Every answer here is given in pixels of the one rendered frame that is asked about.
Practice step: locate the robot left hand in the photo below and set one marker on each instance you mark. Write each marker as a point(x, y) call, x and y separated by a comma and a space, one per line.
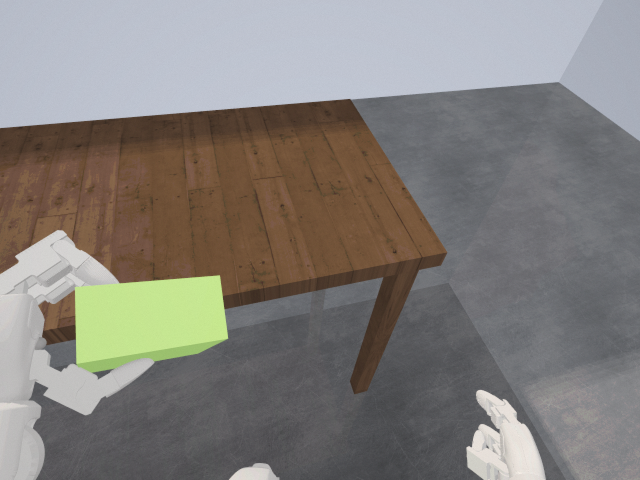
point(48, 271)

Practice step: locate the sponge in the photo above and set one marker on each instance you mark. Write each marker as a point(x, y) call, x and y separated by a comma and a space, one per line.
point(162, 319)

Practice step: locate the robot left shin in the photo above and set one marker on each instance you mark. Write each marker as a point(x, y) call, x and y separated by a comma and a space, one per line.
point(261, 465)

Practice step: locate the table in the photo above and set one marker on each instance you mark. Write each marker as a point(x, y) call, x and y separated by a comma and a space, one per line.
point(278, 200)

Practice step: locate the robot left forearm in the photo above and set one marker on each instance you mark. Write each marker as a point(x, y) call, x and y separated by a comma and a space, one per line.
point(21, 447)

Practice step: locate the robot right hand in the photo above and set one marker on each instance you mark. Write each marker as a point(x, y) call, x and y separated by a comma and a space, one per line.
point(511, 452)

